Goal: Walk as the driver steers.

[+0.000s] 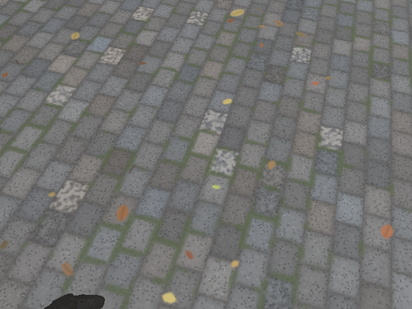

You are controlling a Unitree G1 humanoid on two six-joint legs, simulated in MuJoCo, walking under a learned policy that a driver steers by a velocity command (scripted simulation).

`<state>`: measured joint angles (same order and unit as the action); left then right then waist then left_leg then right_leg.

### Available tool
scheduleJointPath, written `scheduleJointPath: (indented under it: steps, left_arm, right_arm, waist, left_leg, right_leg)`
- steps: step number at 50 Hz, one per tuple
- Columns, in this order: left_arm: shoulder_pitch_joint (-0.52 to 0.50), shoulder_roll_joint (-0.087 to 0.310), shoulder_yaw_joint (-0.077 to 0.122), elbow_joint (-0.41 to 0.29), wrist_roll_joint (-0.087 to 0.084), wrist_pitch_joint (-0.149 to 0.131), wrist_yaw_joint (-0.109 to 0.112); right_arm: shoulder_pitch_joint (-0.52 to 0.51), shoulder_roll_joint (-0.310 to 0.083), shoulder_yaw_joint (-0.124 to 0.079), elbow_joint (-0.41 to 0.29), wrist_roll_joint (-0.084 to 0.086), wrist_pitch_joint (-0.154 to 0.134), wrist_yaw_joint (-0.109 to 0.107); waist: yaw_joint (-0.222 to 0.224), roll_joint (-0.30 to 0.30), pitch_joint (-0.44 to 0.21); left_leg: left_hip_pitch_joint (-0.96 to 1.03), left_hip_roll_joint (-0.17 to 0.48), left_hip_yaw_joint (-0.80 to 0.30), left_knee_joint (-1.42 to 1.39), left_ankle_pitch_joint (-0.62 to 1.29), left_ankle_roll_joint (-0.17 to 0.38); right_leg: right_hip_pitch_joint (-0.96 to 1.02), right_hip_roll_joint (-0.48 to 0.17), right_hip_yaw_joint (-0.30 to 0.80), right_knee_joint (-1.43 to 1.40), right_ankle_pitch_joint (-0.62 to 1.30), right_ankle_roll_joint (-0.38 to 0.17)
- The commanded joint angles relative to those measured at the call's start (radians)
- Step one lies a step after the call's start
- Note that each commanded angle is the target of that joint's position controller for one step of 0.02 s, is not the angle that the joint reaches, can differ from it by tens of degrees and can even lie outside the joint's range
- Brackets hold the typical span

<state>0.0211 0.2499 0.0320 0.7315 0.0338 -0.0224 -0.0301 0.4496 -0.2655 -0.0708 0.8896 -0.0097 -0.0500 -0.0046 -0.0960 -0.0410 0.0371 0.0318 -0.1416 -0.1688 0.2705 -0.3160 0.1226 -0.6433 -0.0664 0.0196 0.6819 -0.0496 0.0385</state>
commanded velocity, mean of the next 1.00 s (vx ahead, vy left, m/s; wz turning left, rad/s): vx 0.47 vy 0.00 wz -0.27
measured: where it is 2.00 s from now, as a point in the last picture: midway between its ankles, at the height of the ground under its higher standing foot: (241, 216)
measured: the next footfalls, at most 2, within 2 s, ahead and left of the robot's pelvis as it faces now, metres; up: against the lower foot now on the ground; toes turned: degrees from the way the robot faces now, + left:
right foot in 0.10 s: +0.24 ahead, -0.12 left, +0.00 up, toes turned +4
left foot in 0.58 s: +0.45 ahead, +0.08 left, +0.00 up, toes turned -8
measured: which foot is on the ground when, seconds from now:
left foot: down 0.00-0.10, up 0.12-0.56, down 0.58-1.00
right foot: up 0.00-0.08, down 0.10-0.58, up 0.60-1.00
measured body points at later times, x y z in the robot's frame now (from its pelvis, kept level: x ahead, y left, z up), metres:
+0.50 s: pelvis +0.27 -0.03 +0.01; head +0.30 -0.03 +0.45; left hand +0.24 +0.24 -0.12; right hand +0.47 -0.25 -0.09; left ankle +0.40 +0.10 -0.71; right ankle +0.20 -0.12 -0.74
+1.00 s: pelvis +0.49 -0.04 +0.00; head +0.54 -0.05 +0.44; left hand +0.77 +0.10 -0.10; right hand +0.39 -0.30 -0.13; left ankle +0.42 +0.09 -0.74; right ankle +0.59 -0.18 -0.71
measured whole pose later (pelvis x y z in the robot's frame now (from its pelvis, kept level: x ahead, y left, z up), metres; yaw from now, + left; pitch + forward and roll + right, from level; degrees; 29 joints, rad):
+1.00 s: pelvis +0.49 -0.04 +0.00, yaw -21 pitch +2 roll +1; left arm 0.06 0.27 0.05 0.68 0.04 0.00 -0.08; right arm 0.39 -0.26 -0.04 0.85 -0.01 -0.07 -0.01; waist -0.07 -0.04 0.06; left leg 0.01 0.02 0.23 0.33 -0.36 -0.01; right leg -0.59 -0.03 -0.06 0.66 -0.10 -0.05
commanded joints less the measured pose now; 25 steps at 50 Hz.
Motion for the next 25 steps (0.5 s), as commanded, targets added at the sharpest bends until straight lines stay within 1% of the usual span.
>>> scheduleJointPath:
  steps: [1, 2, 3, 4, 5, 6, 7, 8, 9, 10, 11, 12, 13, 14, 16, 17, 19, 21, 23, 24, 25]
  left_arm:
    - [-0.096, 0.104, 0.017, -0.112, -0.008, -0.032, 0.003]
    - [-0.02, 0.12, 0.023, -0.093, -0.01, -0.037, 0.009]
    - [0.098, 0.143, 0.033, -0.053, -0.009, -0.043, 0.018]
    - [0.243, 0.157, 0.043, -0.01, -0.005, -0.053, 0.029]
    - [0.395, 0.212, 0.055, 0.006, 0.017, -0.061, 0.045]
    - [0.422, 0.323, 0.081, 0.026, 0.032, -0.053, 0.042]
    - [0.355, 0.243, 0.072, 0.025, -0.004, -0.04, 0.028]
    - [0.253, 0.162, 0.054, 0.007, -0.017, -0.038, 0.023]
    - [0.216, 0.117, 0.042, 0.009, -0.015, -0.041, 0.017]
    - [0.219, 0.108, 0.036, 0.023, -0.014, -0.045, 0.016]
    - [0.23, 0.102, 0.032, 0.041, -0.019, -0.05, 0.016]
    - [0.254, 0.11, 0.033, 0.057, -0.024, -0.056, 0.013]
    - [0.281, 0.118, 0.035, 0.07, -0.028, -0.062, 0.01]
    - [0.302, 0.128, 0.039, 0.081, -0.032, -0.065, 0.011]
    - [0.328, 0.147, 0.046, 0.092, -0.033, -0.06, 0.015]
    - [0.341, 0.149, 0.048, 0.096, -0.033, -0.056, 0.017]
    - [0.366, 0.154, 0.053, 0.1, -0.034, -0.05, 0.016]
    - [0.392, 0.167, 0.061, 0.102, -0.031, -0.048, 0.014]
    - [0.415, 0.176, 0.066, 0.102, -0.027, -0.044, 0.013]
    - [0.417, 0.18, 0.069, 0.1, -0.024, -0.042, 0.013]
    - [0.411, 0.186, 0.072, 0.095, -0.022, -0.04, 0.015]
  right_arm:
    - [0.014, -0.18, -0.04, -0.052, -0.006, -0.009, -0.015]
    - [-0.029, -0.192, -0.042, -0.065, -0.006, -0.011, -0.015]
    - [-0.047, -0.2, -0.042, -0.066, -0.007, -0.016, -0.011]
    - [-0.048, -0.187, -0.037, -0.058, -0.003, -0.023, -0.004]
    - [-0.018, -0.116, -0.016, -0.073, 0.0, -0.031, 0.003]
    - [0.155, -0.029, -0.003, -0.074, 0.032, -0.03, 0.009]
    - [0.127, -0.103, -0.005, -0.051, -0.008, -0.025, 0.002]
    - [0.02, -0.114, -0.007, -0.068, -0.018, -0.022, 0.008]
    - [-0.063, -0.111, -0.001, -0.089, -0.027, -0.023, 0.014]
    - [-0.099, -0.105, 0.001, -0.105, -0.033, -0.021, 0.021]
    - [-0.102, -0.098, 0.005, -0.113, -0.042, -0.013, 0.026]
    - [-0.098, -0.088, 0.01, -0.115, -0.046, -0.007, 0.029]
    - [-0.102, -0.08, 0.015, -0.12, -0.047, -0.005, 0.031]
    - [-0.117, -0.071, 0.02, -0.127, -0.047, -0.003, 0.033]
    - [-0.199, -0.059, 0.032, -0.157, -0.043, 0.0, 0.035]
    - [-0.254, -0.054, 0.039, -0.176, -0.041, 0.0, 0.035]
    - [-0.343, -0.044, 0.05, -0.205, -0.035, -0.001, 0.037]
    - [-0.403, -0.047, 0.056, -0.225, -0.026, -0.005, 0.036]
    - [-0.441, -0.057, 0.056, -0.241, -0.018, -0.011, 0.03]
    - [-0.448, -0.062, 0.055, -0.249, -0.016, -0.014, 0.027]
    - [-0.438, -0.07, 0.052, -0.252, -0.014, -0.019, 0.023]
  waist:
    - [0.032, 0.129, 0.015]
    - [0.073, 0.134, -0.004]
    - [0.118, 0.126, -0.062]
    - [0.187, 0.083, -0.14]
    - [0.233, 0.004, -0.267]
    - [0.142, -0.277, -0.363]
    - [0.123, -0.147, -0.275]
    - [0.105, -0.039, -0.115]
    - [0.105, 0.022, -0.06]
    - [0.093, -0.001, -0.04]
    - [0.078, -0.033, -0.039]
    - [0.071, -0.054, -0.052]
    - [0.068, -0.054, -0.063]
    - [0.067, -0.05, -0.062]
    - [0.08, -0.047, -0.033]
    - [0.092, -0.048, -0.015]
    - [0.117, -0.05, -0.001]
    - [0.14, -0.045, -0.006]
    - [0.153, -0.043, -0.019]
    - [0.153, -0.047, -0.024]
    - [0.144, -0.05, -0.029]
  left_leg:
    - [0.013, 0.278, -0.193, 0.052, 0.638, 0.079]
    - [-0.031, 0.268, -0.184, 0.098, 0.721, 0.053]
    - [-0.039, 0.253, -0.157, 0.195, 0.847, 0.034]
    - [-0.07, 0.202, -0.098, 0.378, 0.853, 0.013]
    - [-0.197, 0.148, -0.047, 0.649, 0.583, -0.005]
    - [-0.494, -0.044, 0.042, 0.954, -0.165, -0.054]
    - [-0.603, 0.016, 0.001, 1.044, -0.178, -0.037]
    - [-0.628, 0.069, 0.02, 1.033, -0.084, -0.04]
    - [-0.619, 0.109, 0.046, 0.972, -0.028, -0.044]
    - [-0.605, 0.141, 0.068, 0.917, -0.009, -0.051]
    - [-0.57, 0.157, 0.082, 0.874, -0.002, -0.065]
    - [-0.549, 0.161, 0.098, 0.846, -0.005, -0.078]
    - [-0.548, 0.164, 0.111, 0.821, -0.01, -0.09]
    - [-0.556, 0.17, 0.123, 0.785, -0.012, -0.103]
    - [-0.584, 0.186, 0.145, 0.681, 0.022, -0.128]
    - [-0.591, 0.191, 0.153, 0.618, 0.057, -0.14]
    - [-0.567, 0.188, 0.164, 0.497, 0.144, -0.153]
    - [-0.533, 0.173, 0.171, 0.413, 0.198, -0.161]
    - [-0.495, 0.155, 0.172, 0.36, 0.208, -0.163]
    - [-0.472, 0.148, 0.17, 0.337, 0.192, -0.16]
    - [-0.436, 0.141, 0.164, 0.308, 0.169, -0.154]
  right_leg:
    - [0.055, 0.045, -0.005, -0.108, -0.02, -0.032]
    - [0.184, 0.067, -0.01, -0.144, -0.059, -0.049]
    - [0.328, 0.099, -0.039, -0.156, -0.086, -0.071]
    - [0.509, 0.087, -0.047, -0.214, -0.043, -0.099]
    - [0.725, -0.104, 0.156, -0.227, -0.215, -0.148]
    - [0.932, -0.354, 0.689, -0.351, -0.238, -0.302]
    - [0.838, -0.33, 0.822, -0.418, -0.378, -0.319]
    - [0.69, -0.283, 0.644, -0.426, -0.38, -0.306]
    - [0.6, -0.225, 0.507, -0.432, -0.264, -0.284]
    - [0.556, -0.175, 0.417, -0.439, -0.138, -0.265]
    - [0.518, -0.135, 0.358, -0.448, -0.035, -0.253]
    - [0.51, -0.119, 0.329, -0.447, 0.065, -0.258]
    - [0.512, -0.112, 0.312, -0.447, 0.137, -0.27]
    - [0.504, -0.109, 0.295, -0.456, 0.155, -0.282]
    - [0.47, -0.098, 0.275, -0.491, 0.098, -0.294]
    - [0.454, -0.089, 0.268, -0.506, 0.065, -0.292]
    - [0.433, -0.069, 0.253, -0.514, 0.029, -0.273]
    - [0.439, -0.062, 0.254, -0.494, 0.041, -0.259]
    - [0.457, -0.068, 0.271, -0.452, 0.083, -0.247]
    - [0.463, -0.073, 0.286, -0.427, 0.1, -0.239]
    - [0.464, -0.078, 0.306, -0.4, 0.101, -0.229]
Velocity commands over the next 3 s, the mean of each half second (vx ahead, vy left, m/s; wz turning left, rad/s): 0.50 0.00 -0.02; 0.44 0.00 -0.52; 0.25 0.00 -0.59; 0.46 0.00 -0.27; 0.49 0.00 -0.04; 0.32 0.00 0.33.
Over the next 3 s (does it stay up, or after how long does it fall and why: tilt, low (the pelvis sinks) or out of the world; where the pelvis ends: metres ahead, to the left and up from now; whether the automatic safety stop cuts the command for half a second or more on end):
stays up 1.12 -0.58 0.00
